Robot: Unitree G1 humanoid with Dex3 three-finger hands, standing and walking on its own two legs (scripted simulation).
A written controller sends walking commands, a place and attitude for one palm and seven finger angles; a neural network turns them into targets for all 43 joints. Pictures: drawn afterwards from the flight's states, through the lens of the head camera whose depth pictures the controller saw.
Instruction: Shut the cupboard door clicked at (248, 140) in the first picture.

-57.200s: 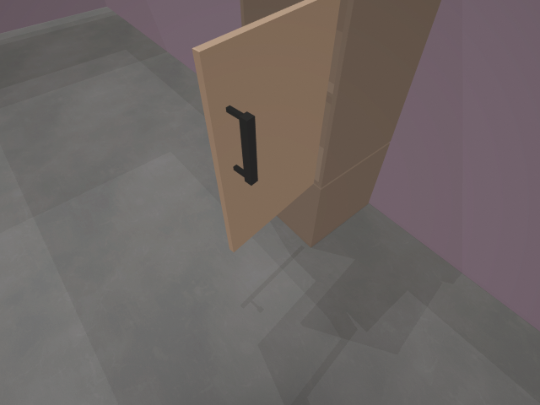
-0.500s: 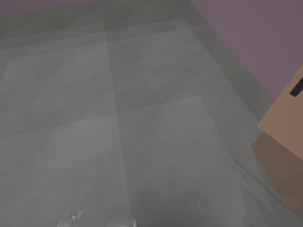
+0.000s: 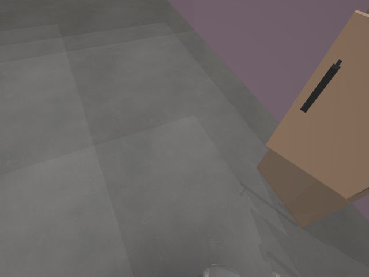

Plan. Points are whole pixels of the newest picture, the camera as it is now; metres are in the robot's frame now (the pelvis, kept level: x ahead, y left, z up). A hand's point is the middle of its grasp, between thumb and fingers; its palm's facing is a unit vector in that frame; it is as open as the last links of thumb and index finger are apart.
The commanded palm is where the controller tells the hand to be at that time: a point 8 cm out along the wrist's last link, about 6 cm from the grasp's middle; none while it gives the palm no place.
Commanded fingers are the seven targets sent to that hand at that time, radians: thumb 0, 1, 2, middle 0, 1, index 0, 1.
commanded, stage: turn to face it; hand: left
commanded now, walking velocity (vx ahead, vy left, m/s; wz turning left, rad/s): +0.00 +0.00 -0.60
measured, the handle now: (320, 87) +0.66 -0.37 +0.04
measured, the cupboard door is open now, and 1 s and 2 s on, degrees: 23 23 23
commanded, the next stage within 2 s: take the last steps up to it in 0.94 s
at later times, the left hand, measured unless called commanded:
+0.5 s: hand (135, 271) +0.15 +0.12 -0.15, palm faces -0.28 -0.92 -0.27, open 7.4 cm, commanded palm none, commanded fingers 0.00 0.90 0.90 -0.20 -0.30 -0.20 -0.30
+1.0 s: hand (135, 246) +0.20 +0.13 -0.16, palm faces -0.48 -0.85 -0.22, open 7.4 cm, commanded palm none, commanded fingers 0.00 0.90 0.90 -0.20 -0.30 -0.20 -0.30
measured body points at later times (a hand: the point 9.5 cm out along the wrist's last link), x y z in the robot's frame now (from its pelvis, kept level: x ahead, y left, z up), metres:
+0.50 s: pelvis +0.00 -0.05 +0.00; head +0.04 -0.08 +0.45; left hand +0.16 +0.17 -0.13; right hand -0.01 -0.32 -0.15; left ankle +0.05 +0.10 -0.66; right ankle -0.03 -0.14 -0.74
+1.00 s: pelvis +0.03 -0.01 +0.00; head +0.07 -0.02 +0.45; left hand +0.23 +0.18 -0.15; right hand -0.05 -0.25 -0.14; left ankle +0.08 +0.08 -0.74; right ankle -0.07 -0.12 -0.68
